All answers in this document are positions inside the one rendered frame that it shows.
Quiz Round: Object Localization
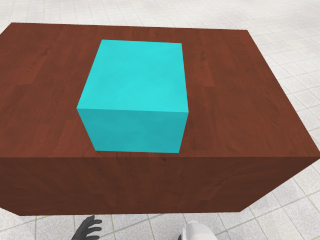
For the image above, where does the pedestal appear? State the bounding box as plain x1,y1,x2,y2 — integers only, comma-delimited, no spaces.
0,22,320,216

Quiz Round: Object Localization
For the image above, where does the carton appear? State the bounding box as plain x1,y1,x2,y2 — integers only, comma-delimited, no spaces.
76,39,189,153

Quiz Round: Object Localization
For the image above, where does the robot left hand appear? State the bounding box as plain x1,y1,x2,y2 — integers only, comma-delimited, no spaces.
71,215,102,240

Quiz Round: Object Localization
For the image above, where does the robot right thigh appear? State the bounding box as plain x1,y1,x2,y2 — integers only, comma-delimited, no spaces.
181,222,218,240

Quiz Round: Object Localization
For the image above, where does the robot right shin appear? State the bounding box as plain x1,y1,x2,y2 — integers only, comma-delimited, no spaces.
187,220,198,225

